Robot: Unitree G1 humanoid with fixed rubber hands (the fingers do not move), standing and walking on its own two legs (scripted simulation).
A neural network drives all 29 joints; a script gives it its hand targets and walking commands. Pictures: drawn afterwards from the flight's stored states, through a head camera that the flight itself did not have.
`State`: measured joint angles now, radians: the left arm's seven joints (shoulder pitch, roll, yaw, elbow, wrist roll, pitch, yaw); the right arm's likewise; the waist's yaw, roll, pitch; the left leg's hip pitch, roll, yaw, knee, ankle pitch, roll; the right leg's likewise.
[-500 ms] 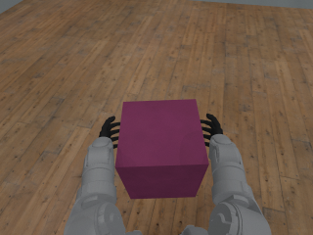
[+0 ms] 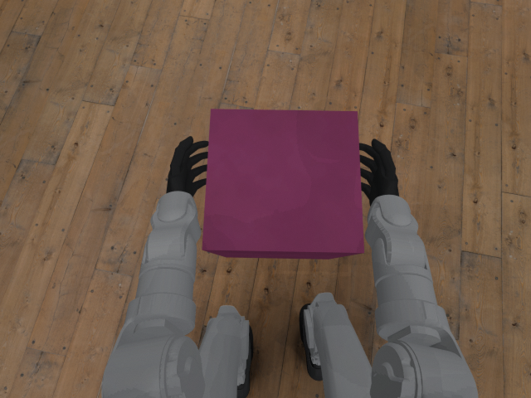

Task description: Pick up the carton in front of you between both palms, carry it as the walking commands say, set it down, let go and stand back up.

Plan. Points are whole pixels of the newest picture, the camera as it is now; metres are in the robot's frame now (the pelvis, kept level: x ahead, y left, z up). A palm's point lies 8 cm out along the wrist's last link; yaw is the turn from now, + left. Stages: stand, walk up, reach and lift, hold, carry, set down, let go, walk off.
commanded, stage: set down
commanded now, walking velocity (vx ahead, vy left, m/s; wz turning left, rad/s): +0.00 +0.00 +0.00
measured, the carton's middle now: (280, 197) +0.42 -0.03 -0.15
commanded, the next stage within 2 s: none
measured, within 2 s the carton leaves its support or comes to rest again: rests again in 1.96 s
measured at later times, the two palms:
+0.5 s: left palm (213, 191) +0.47 +0.10 -0.23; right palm (362, 198) +0.43 -0.19 -0.23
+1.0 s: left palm (231, 192) +0.51 +0.08 -0.39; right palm (350, 201) +0.47 -0.21 -0.38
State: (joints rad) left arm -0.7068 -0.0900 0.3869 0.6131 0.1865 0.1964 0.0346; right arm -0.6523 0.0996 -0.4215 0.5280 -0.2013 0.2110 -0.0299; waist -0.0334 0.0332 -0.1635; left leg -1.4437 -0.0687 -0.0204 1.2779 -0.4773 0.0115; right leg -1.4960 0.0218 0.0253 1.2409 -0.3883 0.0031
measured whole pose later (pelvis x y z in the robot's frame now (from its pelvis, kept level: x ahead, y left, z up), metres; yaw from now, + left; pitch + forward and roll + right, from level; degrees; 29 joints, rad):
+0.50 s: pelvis -0.04 +0.00 -0.13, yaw +1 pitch +45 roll +1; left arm -1.08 0.02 0.38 0.76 0.16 0.25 0.08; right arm -1.00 -0.01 -0.48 0.63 -0.18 0.28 -0.05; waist -0.06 0.04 -0.08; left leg -1.97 -0.08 0.00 1.75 -0.56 0.00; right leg -2.02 0.02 0.02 1.70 -0.46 0.01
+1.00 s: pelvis -0.05 +0.00 -0.23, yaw +1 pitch +43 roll +1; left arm -1.40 0.19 0.25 0.89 0.06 0.25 0.12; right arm -1.29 -0.15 -0.43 0.74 -0.08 0.28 -0.09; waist -0.10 0.03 0.22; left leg -2.22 -0.09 0.01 2.09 -0.62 -0.01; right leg -2.29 0.02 0.01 2.03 -0.50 0.00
